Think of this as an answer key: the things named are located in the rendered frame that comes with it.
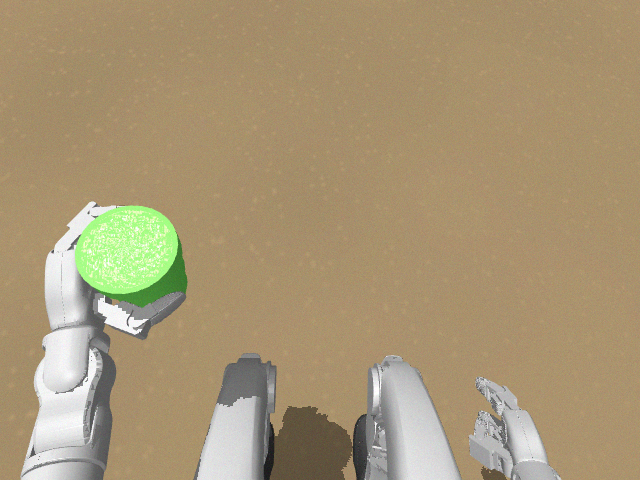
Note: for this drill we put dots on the left robot arm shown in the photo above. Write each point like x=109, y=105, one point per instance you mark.
x=73, y=382

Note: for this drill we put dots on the cup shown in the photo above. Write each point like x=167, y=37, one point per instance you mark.
x=132, y=254

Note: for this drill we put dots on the right robot arm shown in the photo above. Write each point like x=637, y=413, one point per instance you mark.
x=533, y=470

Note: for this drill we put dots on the left robot hand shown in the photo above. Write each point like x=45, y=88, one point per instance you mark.
x=71, y=301

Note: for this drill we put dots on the right robot hand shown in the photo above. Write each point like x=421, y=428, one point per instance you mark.
x=512, y=440

